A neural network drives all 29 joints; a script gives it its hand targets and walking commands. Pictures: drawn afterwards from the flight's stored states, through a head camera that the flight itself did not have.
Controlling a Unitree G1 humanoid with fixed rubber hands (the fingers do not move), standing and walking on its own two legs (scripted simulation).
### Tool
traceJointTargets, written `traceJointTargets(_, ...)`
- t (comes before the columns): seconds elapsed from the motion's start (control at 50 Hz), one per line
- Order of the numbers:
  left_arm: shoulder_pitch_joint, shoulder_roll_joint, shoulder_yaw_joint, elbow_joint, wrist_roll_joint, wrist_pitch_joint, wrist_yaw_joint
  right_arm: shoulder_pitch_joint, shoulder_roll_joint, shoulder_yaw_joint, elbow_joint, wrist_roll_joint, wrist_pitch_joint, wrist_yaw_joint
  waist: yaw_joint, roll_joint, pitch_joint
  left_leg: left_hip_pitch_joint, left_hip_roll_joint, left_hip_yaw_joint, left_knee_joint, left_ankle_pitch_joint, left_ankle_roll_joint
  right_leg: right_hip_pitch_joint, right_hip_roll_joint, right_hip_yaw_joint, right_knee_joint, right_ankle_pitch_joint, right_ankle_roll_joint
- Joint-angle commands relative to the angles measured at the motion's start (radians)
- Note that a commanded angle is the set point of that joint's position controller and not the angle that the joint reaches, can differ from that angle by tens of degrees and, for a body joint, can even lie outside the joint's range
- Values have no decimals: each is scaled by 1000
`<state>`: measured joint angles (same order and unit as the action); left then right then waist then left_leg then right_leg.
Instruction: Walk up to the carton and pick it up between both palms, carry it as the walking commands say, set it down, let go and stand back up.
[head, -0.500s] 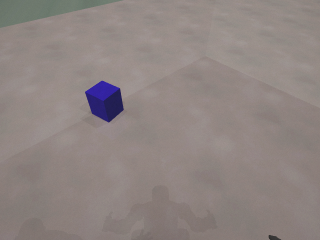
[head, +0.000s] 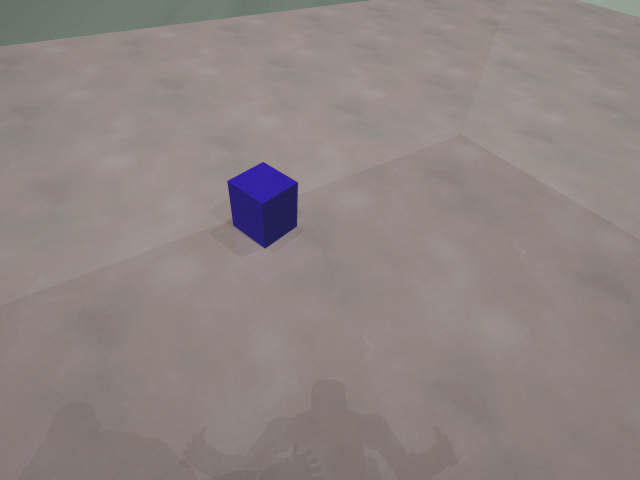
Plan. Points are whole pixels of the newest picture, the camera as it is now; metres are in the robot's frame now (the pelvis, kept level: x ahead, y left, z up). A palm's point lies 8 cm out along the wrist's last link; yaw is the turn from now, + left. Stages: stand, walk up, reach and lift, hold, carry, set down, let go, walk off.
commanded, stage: walk up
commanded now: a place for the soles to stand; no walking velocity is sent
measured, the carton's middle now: (264, 204) +1.37 +0.17 -0.63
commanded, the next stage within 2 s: none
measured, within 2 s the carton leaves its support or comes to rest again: neither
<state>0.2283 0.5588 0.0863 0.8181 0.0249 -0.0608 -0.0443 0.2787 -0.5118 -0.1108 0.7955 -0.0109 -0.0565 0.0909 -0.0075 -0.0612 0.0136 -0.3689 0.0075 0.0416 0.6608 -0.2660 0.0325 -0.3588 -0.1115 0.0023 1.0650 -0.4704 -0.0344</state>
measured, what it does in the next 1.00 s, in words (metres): walks ahead: right foot, then left foot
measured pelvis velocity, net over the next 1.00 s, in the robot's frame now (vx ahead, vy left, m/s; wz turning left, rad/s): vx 0.40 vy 0.03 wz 0.18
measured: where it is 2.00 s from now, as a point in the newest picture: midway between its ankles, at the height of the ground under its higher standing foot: (274, 343)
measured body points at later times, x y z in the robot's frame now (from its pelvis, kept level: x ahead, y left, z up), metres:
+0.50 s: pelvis +0.20 +0.00 +0.02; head +0.21 -0.01 +0.47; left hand +0.20 +0.36 -0.05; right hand +0.39 -0.30 -0.07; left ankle +0.26 +0.15 -0.68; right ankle +0.21 -0.12 -0.72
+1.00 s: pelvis +0.40 +0.03 +0.00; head +0.41 +0.03 +0.45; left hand +0.47 +0.39 -0.07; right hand +0.52 -0.31 -0.07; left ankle +0.34 +0.16 -0.72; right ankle +0.53 -0.07 -0.72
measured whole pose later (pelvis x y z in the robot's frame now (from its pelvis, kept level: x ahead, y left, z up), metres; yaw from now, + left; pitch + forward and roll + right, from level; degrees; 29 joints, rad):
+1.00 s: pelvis +0.40 +0.03 +0.00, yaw +10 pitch -1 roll +1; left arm 0.27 0.49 0.09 0.74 0.02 -0.09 -0.08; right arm 0.39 -0.51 -0.09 0.72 0.00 -0.09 0.05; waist -0.05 -0.01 0.03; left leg -0.21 0.03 0.04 0.64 -0.41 0.01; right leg -0.44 -0.06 -0.05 0.60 -0.22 -0.04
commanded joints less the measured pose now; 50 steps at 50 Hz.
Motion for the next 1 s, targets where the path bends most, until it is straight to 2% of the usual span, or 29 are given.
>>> traceJointTargets(0.0, -14, 175, 31, -82, -17, -26, -4, 11, -253, -40, -89, 3, -28, -30, -3, 152, 48, 151, 267, -540, -436, -504, 208, -322, -47, 67, 5, 63, 8)
traceJointTargets(0.02, 9, 168, 36, -64, -9, -23, -9, 14, -231, -33, -90, 0, -29, -29, -9, 188, 55, 81, 223, -442, -436, -410, 192, -239, -26, 25, -80, 74, 17)
traceJointTargets(0.04, 18, 151, 40, -64, -8, -19, -18, 36, -232, -32, -88, -4, -31, -25, -15, 223, 51, 48, 209, -398, -440, -348, 197, -186, -5, -3, -137, 72, 27)
traceJointTargets(0.08, -15, 126, 44, -89, -6, -18, -31, 65, -230, -35, -96, -9, -37, -19, -27, 238, 64, 38, 207, -376, -438, -302, 217, -164, 15, -21, -229, 96, 35)
traceJointTargets(0.18, -36, 90, 53, -112, -8, -37, -38, 48, -215, -34, -139, 2, -37, -19, -14, 199, 26, 3, 199, -318, -361, -258, 187, -7, 63, -54, -429, 229, 6)
traceJointTargets(0.22, 32, 90, 61, -93, -5, -46, -29, 45, -186, -20, -146, 0, -32, -21, 35, 138, 9, -89, 158, -267, -234, -269, 142, 173, 104, -71, -502, 223, -15)
traceJointTargets(0.24, 132, 113, 72, -70, -1, -54, -18, 58, -145, -3, -150, -6, -30, -25, 85, 37, -19, -200, 107, -216, -47, -258, 111, 343, 98, -20, -550, 125, -36)
traceJointTargets(0.26, 247, 202, 93, -62, 12, -68, -5, 35, -76, 21, -179, 6, -37, -25, 151, -204, -75, -399, -26, -108, 330, -264, 49, 483, -170, 405, -754, -261, -122)
traceJointTargets(0.28, 227, 258, 101, -86, 4, -74, 2, 29, -117, 17, -159, 8, -38, -39, 135, -136, -29, -519, -67, -153, 514, -243, 33, 434, -348, 707, -884, -445, -192)
traceJointTargets(0.3, 162, 228, 91, -106, -9, -71, 5, 27, -184, -2, -128, 11, -37, -46, 92, 9, 2, -491, 7, -235, 541, -158, 25, 367, -337, 639, -850, -376, -220)
traceJointTargets(0.32, 123, 197, 83, -118, -16, -69, 5, 46, -191, -5, -109, 10, -41, -43, 66, 16, 23, -447, 35, -227, 501, -108, 16, 308, -286, 518, -839, -264, -223)
traceJointTargets(0.36, 85, 152, 69, -130, -14, -69, 7, 74, -165, 1, -88, 1, -42, -31, 35, -50, 51, -354, 67, -187, 388, -86, -17, 200, -205, 312, -846, -63, -211)
traceJointTargets(0.4, 94, 150, 65, -135, -9, -74, 1, 57, -134, 1, -85, -4, -36, -11, 29, -87, 60, -260, 66, -105, 267, -70, -35, 128, -176, 182, -839, 126, -213)
traceJointTargets(0.46, 133, 161, 63, -141, -8, -75, -7, -49, -101, 4, -115, -3, -29, 7, 54, -82, 53, -176, 60, -35, 94, 4, -26, 129, -157, 94, -821, 208, -197)
traceJointTargets(0.52, 142, 174, 55, -154, -10, -65, -10, -110, -88, 0, -137, 9, -30, 11, 58, -88, 32, -65, 32, 14, -27, 74, -15, 137, -149, 42, -788, 292, -165)
traceJointTargets(0.56, 128, 180, 49, -160, -13, -55, -9, -92, -86, -6, -136, 12, -31, 7, 26, -68, 20, 64, 8, 43, -111, 96, -4, 97, -153, 14, -726, 314, -152)
traceJointTargets(0.58, 140, 160, 35, -163, -15, -50, -6, -50, -102, -15, -124, 3, -33, -1, -1, -31, -2, 183, -18, 50, -136, 63, 10, 45, -135, -17, -637, 364, -136)
traceJointTargets(0.6, 160, 124, 15, -168, -19, -45, -1, 50, -131, -30, -99, -9, -36, -13, -49, 44, -61, 353, -40, 32, -157, -6, 36, -22, -89, -69, -441, 435, -113)
traceJointTargets(0.62, 171, 55, -11, -187, -30, -40, 7, 183, -194, -53, -84, -33, -39, -29, -110, 213, -151, 534, 131, -241, -225, -203, 106, -181, -22, -121, -89, 356, -64)
traceJointTargets(0.64, 163, 33, -14, -215, -28, -43, 6, 198, -291, -74, -123, -5, -47, -47, -111, 315, -158, 572, 404, -724, -370, -387, 193, -435, 94, -36, 92, -23, -22)
traceJointTargets(0.66, 188, 121, 4, -174, -18, -33, 19, 116, -293, -76, -143, 33, -50, -53, -71, 132, -120, 447, 427, -710, -375, -362, 237, -434, 43, 93, 175, 24, -19)
traceJointTargets(0.68, 206, 136, 9, -152, -27, -34, 18, 69, -245, -59, -145, 38, -51, -54, -36, 108, -51, 364, 380, -594, -363, -264, 231, -416, 13, 98, 156, 74, -13)
traceJointTargets(0.7, 217, 141, 18, -139, -28, -36, 14, 47, -201, -41, -141, 32, -52, -53, -10, 117, 2, 284, 323, -456, -362, -151, 212, -376, -27, 90, 83, 100, -7)
traceJointTargets(0.74, 239, 118, 24, -106, -18, -34, -1, 5, -175, -27, -146, 16, -55, -53, 5, 192, 24, 153, 236, -254, -349, 50, 195, -252, -37, 31, -56, 135, 15)
traceJointTargets(0.76, 222, 101, 25, -109, -16, -31, -10, 21, -183, -29, -145, 9, -57, -51, 0, 220, 20, 132, 227, -224, -345, 100, 207, -224, -29, 12, -110, 128, 25)
traceJointTargets(0.8, 156, 81, 25, -125, -8, -28, -22, 52, -196, -37, -144, 6, -63, -48, -18, 226, 25, 112, 232, -215, -351, 82, 223, -204, -26, -12, -199, 154, 29)
traceJointTargets(0.9, 60, 69, 40, -125, -8, -33, -40, 13, -208, -37, -157, 11, -53, -39, -13, 213, 48, -6, 211, -199, -359, -176, 183, -55, 31, -64, -385, 281, 11)
traceJointTargets(0.96, 94, 80, 52, -103, -6, -42, -33, 24, -182, -17, -152, 7, -44, -40, 34, 144, 37, -94, 194, -166, -225, -212, 135, 148, 82, -69, -478, 230, -17)
traceJointTargets(0.98, 176, 103, 64, -82, -4, -49, -21, 47, -145, 0, -149, 1, -44, -44, 82, 51, -1, -159, 153, -120, -40, -128, 107, 299, 85, -24, -531, 133, -40)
